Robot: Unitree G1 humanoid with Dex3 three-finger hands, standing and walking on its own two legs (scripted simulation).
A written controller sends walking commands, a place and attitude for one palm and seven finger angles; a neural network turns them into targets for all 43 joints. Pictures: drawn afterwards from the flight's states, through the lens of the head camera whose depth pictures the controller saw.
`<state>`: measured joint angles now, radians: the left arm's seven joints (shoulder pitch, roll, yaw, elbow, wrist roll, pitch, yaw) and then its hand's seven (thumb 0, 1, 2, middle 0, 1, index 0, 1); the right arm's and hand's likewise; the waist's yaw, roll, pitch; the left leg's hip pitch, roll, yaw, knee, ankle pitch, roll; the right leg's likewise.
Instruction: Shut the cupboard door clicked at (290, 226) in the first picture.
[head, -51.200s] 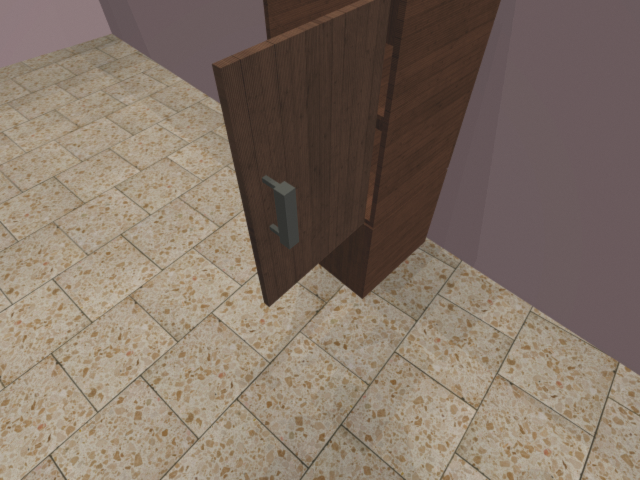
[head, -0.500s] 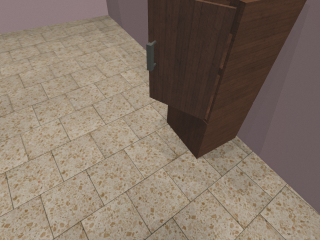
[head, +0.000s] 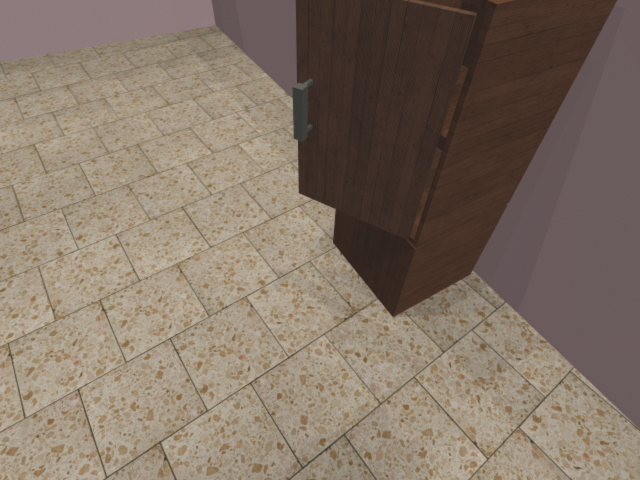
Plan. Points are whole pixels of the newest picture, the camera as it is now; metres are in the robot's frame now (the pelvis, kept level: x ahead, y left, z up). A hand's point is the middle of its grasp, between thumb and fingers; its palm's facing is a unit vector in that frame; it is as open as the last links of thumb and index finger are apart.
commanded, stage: walk to a spot facing it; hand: left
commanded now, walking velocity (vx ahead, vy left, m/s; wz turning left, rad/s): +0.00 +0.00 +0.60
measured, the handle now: (305, 109) +0.94 +0.08 -0.03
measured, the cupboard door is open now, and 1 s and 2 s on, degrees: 28 28 28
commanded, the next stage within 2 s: turn to face it in 2.00 s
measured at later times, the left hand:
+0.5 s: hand out of the picture +0.03 +0.23 -0.19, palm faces +0.27 -0.93 -0.25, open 7.4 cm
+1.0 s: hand out of the picture -0.04 +0.14 -0.15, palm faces +0.56 -0.77 -0.32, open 7.4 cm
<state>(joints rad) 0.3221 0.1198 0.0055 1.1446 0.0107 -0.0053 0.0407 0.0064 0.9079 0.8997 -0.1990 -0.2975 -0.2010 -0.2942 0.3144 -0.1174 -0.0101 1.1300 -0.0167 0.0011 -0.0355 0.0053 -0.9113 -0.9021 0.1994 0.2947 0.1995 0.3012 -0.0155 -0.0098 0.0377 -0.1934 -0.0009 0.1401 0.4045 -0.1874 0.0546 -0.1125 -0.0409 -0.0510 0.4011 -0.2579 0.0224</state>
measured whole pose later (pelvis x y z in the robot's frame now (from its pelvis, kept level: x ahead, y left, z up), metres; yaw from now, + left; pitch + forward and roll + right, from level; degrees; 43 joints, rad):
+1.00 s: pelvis +0.03 -0.06 +0.00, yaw +37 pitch +0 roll +3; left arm 0.23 0.20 0.05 0.88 0.02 0.01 0.03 0.01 0.90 0.90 -0.20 -0.30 -0.20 -0.29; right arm 0.15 -0.27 -0.09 0.90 -0.02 0.09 0.02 0.01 -0.91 -0.90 0.20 0.29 0.20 0.30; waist -0.03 0.02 0.13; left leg -0.49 0.00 0.00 1.05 -0.44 -0.06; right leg -0.20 -0.08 -0.10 0.52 -0.33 -0.01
